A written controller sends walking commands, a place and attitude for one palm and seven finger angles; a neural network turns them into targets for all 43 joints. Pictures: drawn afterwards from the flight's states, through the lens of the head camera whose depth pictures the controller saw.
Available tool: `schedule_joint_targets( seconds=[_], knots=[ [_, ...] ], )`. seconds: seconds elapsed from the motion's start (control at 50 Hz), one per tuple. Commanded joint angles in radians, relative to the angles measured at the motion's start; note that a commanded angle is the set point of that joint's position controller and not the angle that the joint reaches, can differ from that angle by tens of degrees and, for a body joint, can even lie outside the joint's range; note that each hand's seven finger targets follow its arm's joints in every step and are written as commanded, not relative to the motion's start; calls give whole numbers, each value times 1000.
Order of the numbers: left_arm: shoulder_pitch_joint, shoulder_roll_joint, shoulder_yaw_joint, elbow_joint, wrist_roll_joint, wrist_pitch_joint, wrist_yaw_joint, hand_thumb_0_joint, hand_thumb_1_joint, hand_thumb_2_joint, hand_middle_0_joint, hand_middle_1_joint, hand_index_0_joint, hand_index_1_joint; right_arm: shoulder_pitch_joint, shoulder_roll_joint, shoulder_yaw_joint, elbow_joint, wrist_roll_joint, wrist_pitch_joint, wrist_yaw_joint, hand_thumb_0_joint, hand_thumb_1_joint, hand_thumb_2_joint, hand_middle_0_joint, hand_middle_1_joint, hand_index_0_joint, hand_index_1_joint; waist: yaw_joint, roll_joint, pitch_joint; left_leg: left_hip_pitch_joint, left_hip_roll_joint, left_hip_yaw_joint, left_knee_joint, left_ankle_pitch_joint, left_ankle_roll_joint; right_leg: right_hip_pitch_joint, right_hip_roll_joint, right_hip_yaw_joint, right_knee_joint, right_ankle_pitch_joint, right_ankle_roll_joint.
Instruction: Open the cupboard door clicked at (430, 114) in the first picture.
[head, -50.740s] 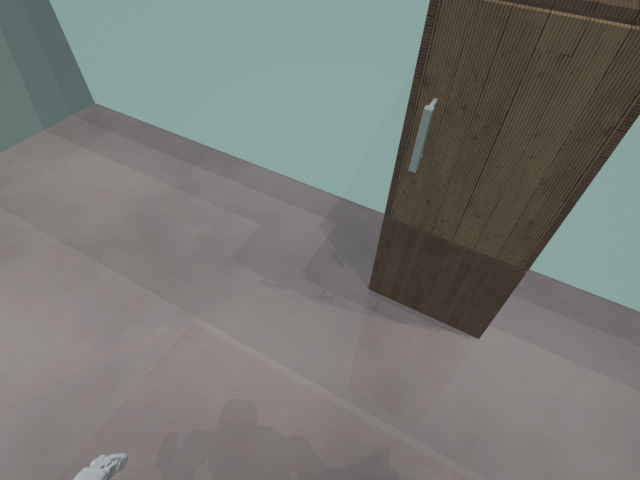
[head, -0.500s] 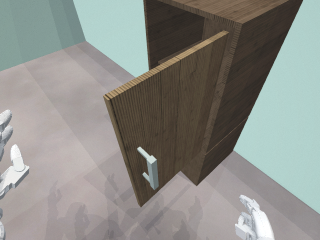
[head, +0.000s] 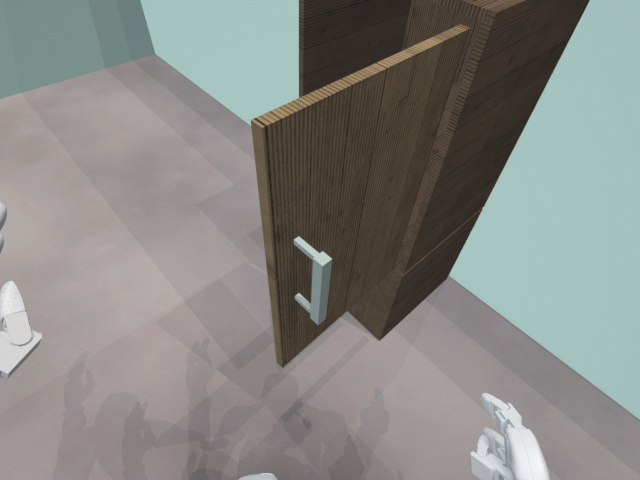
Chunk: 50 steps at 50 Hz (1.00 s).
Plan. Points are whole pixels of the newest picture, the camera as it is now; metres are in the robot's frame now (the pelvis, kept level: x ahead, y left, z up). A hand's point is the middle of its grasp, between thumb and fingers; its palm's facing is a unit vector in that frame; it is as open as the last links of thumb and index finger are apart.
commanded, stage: step back with the hand held close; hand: left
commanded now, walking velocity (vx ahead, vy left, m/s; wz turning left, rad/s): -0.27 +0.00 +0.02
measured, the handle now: (310, 283) +0.40 +0.04 -0.02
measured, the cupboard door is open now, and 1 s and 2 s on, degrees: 92 92 92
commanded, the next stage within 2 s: stop stepping back and stand still in 0.36 s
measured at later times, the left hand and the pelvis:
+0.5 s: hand out of the picture +0.08 +0.28 +0.17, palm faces +0.50 -0.75 -0.43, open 7.4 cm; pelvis -0.12 -0.01 +0.00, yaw +3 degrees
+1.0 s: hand out of the picture +0.03 +0.20 +0.17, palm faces +0.45 -0.79 -0.41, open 7.4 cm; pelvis -0.19 -0.06 -0.01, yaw -2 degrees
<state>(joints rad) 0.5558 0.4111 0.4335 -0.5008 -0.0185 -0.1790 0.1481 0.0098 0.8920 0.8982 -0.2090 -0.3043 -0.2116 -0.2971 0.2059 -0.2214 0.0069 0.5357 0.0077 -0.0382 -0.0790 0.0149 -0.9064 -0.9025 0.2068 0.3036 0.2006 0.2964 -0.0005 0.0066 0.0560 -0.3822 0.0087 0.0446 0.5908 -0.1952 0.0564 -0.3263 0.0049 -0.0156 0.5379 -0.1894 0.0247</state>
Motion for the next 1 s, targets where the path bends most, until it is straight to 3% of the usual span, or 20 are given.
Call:
schedule_joint_targets(
  seconds=[0.0,0.04,0.1,0.16,0.24,0.28,0.32,0.34,0.44,0.52,0.58,0.62,0.68,0.7,0.74,0.82,0.88,0.9,0.94,0.98],
  knots=[
    [-109,166,131,-250,25,-91,25,0,900,900,-200,-300,-200,-300,-100,-154,-60,-148,-9,-90,-14,0,-900,-900,200,300,200,300,7,176,-95,-450,182,-219,-375,-600,61,408,56,27,167,-71,2],
    [-110,194,163,-257,31,-103,26,0,900,900,-200,-300,-200,-300,-104,-153,-65,-145,-14,-104,-14,0,-900,-900,200,300,200,300,14,220,-109,-483,197,-230,-371,-614,73,439,70,33,212,-50,-2],
    [-45,197,172,-252,10,-115,23,0,900,900,-200,-300,-200,-300,-84,-122,-65,-142,-9,-117,-3,0,-900,-900,200,300,200,300,2,82,-102,-308,96,-127,-169,-473,26,223,5,177,32,-59,-54],
    [-39,190,134,-236,-15,-105,30,0,900,900,-200,-300,-200,-300,-49,-89,-72,-69,-15,-98,22,0,-900,-900,200,300,200,300,-3,-216,-137,62,-38,-28,398,-261,-77,-209,-299,499,-323,-182,-204],
    [-156,187,96,-227,-2,-85,37,0,900,900,-200,-300,-200,-300,-94,-83,-48,-54,-19,-83,14,0,-900,-900,200,300,200,300,-22,-190,-90,119,6,-37,176,-213,-67,-179,-203,258,-209,106,-124],
    [-159,178,83,-224,-17,-87,34,0,900,900,-200,-300,-200,-300,-112,-106,-41,-51,-3,-83,-5,0,-900,-900,200,300,200,300,-22,47,-64,144,31,-40,-182,-102,-66,-150,-71,144,-23,33,-46],
    [-182,195,130,-271,0,-107,47,0,900,900,-200,-300,-200,-300,-104,-116,-58,-69,-22,-113,-10,0,-900,-900,200,300,200,300,-1,359,-123,-98,378,-385,-372,8,92,-17,64,63,461,-290,6],
    [-155,215,151,-234,0,-111,55,0,900,900,-200,-300,-200,-300,-87,-89,-69,-53,-24,-129,-14,0,-900,-900,200,300,200,300,1,238,-130,-53,409,-391,-351,104,127,-81,64,101,605,-325,0],
    [-109,183,134,-374,-32,-98,32,0,900,900,-200,-300,-200,-300,-121,-109,-95,-44,-18,-156,30,0,-900,-900,200,300,200,300,10,155,-223,99,332,-190,-266,173,102,-108,44,63,643,-276,8],
    [-59,152,95,-381,-35,-72,39,0,900,900,-200,-300,-200,-300,-104,-99,-64,-57,-12,-175,38,0,-900,-900,200,300,200,300,-8,285,-197,88,254,-188,-438,-375,37,3,58,-49,363,-339,-5],
    [-17,173,122,-297,-45,-51,48,0,900,900,-200,-300,-200,-300,-78,-91,-48,-62,-23,-165,23,0,-900,-900,200,300,200,300,-12,293,-177,69,199,-139,-485,-443,-22,160,99,-128,58,-402,-33],
    [21,186,134,-264,-46,-45,41,0,900,900,-200,-300,-200,-300,-75,-79,-45,-65,-14,-141,23,0,-900,-900,200,300,200,300,-7,225,-183,83,100,-20,-351,-353,-75,234,77,-128,-216,-284,-62],
    [24,294,206,-274,-53,-60,38,0,900,900,-200,-300,-200,-300,-74,-69,-29,-49,-24,-94,26,0,-900,-900,200,300,200,300,-2,-123,-175,59,25,5,183,-75,-76,37,-283,280,-372,-15,-183],
    [-9,325,235,-294,-51,-72,47,0,900,900,-200,-300,-200,-300,-77,-77,-25,-49,-22,-99,27,0,-900,-900,200,300,200,300,9,-128,-188,-85,33,-2,281,-109,-74,134,-345,290,-327,227,-209],
    [-17,235,163,-202,-49,-60,36,0,900,900,-200,-300,-200,-300,-59,-95,-44,-48,14,-106,28,0,-900,-900,200,300,200,300,-1,-220,-212,-240,14,-17,316,-107,-77,341,-251,218,-192,539,-106],
    [-76,193,111,-79,-22,-80,36,0,900,900,-200,-300,-200,-300,-88,-85,-26,-26,5,-113,5,0,-900,-900,200,300,200,300,-4,-121,-97,-80,-24,86,68,-72,-33,272,-223,122,-101,736,-87],
    [-161,178,67,-28,-21,-81,31,0,900,900,-200,-300,-200,-300,-59,-117,-50,-5,1,-122,-4,0,-900,-900,200,300,200,300,-32,-104,-132,202,-48,78,-108,82,14,146,-175,78,55,674,-4],
    [-173,179,61,-51,-25,-87,30,0,900,900,-200,-300,-200,-300,-52,-137,-60,-16,3,-120,-3,0,-900,-900,200,300,200,300,-36,-47,-163,311,21,-8,-111,191,53,67,-129,59,160,580,34],
    [-161,192,73,-86,-26,-103,28,0,900,900,-200,-300,-200,-300,-30,-147,-64,-26,14,-123,11,0,-900,-900,200,300,200,300,-23,127,-199,423,231,-283,-124,428,179,-138,-31,29,374,-86,70],
    [-93,219,104,-148,-13,-95,35,0,900,900,-200,-300,-200,-300,-51,-122,-62,-21,-18,-137,15,0,-900,-900,200,300,200,300,-6,168,-121,255,293,-374,-235,281,194,-123,-31,42,348,-385,6]
  ],
)
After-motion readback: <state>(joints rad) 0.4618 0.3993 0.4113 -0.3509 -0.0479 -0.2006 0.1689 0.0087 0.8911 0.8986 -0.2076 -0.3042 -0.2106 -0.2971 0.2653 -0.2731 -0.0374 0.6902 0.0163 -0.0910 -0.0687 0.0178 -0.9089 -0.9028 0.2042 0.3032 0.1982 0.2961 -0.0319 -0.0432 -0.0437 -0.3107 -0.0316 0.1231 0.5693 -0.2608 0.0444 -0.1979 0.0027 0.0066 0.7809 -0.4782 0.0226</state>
